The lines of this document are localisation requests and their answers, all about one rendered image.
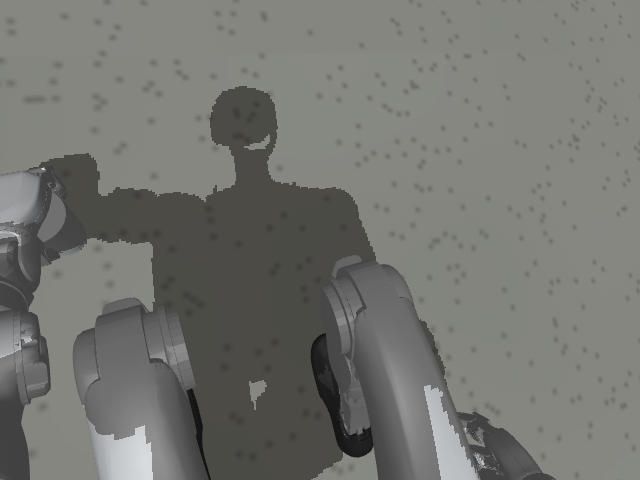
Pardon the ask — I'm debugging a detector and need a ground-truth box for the left robot foot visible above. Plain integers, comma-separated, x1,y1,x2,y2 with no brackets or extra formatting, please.
187,389,211,480

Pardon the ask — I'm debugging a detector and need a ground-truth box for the left robot arm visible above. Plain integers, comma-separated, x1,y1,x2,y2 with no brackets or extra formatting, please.
0,226,51,480

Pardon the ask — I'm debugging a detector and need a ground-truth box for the right robot hand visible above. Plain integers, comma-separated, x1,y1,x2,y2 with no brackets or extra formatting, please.
457,412,543,480

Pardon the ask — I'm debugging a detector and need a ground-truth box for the right robot foot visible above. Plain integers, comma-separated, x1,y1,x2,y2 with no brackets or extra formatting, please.
311,333,373,457

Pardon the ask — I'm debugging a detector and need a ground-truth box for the left robot hand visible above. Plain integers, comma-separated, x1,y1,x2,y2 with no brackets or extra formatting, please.
0,165,68,267

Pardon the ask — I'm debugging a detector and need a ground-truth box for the cup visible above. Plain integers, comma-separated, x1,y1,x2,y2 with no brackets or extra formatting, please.
37,192,87,256

